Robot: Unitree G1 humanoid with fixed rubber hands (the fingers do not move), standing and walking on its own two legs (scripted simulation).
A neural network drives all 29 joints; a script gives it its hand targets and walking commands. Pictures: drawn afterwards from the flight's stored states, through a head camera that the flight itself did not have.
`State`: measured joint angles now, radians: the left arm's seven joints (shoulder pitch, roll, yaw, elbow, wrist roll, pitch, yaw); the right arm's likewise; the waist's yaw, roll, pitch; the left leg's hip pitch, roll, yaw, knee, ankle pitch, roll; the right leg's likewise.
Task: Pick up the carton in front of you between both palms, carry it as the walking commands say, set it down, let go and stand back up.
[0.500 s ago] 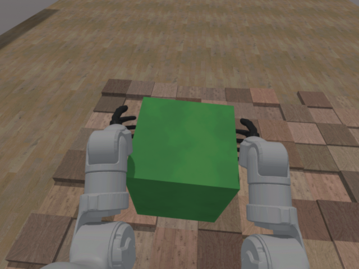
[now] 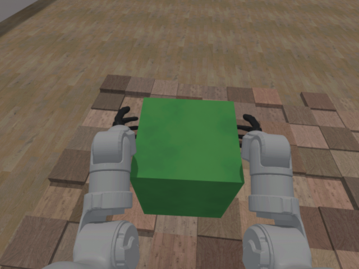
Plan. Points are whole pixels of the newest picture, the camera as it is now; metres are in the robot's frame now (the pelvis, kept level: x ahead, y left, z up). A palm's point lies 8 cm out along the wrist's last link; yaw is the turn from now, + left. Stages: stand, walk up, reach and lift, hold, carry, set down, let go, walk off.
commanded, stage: carry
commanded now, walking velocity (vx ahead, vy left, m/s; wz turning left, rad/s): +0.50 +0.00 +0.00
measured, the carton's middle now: (185, 162) +0.36 +0.00 +0.02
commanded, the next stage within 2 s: none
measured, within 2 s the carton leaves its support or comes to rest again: neither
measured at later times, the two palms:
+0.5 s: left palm (125, 75) +0.62 +0.20 +0.10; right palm (217, 86) +0.58 -0.09 +0.10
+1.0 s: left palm (130, 44) +0.91 +0.24 +0.06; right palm (197, 46) +0.94 -0.04 +0.05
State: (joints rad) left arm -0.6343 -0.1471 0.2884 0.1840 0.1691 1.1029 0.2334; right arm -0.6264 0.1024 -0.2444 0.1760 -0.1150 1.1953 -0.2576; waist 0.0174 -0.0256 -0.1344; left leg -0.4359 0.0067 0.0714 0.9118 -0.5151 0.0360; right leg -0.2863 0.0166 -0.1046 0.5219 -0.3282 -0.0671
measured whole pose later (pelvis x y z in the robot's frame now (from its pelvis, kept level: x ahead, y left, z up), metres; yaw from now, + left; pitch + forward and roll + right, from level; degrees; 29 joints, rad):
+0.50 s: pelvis +0.26 +0.08 +0.00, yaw -2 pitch +5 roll -2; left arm -0.57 -0.18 0.28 0.00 0.16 1.10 0.23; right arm -0.55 0.16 -0.25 0.02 -0.11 1.15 -0.27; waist -0.08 -0.01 -0.02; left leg -0.28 -0.02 0.18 0.48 -0.13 0.15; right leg -0.62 -0.05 -0.06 1.07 -0.30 -0.03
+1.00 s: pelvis +0.58 +0.06 -0.02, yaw +1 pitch +6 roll +1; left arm -0.57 -0.16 0.29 0.01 0.12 1.08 0.25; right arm -0.57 0.18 -0.26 0.03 -0.15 1.14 -0.26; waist 0.08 -0.02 0.04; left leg -0.71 0.05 0.02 1.17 -0.40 0.03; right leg -0.33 0.06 -0.14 0.43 -0.30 -0.14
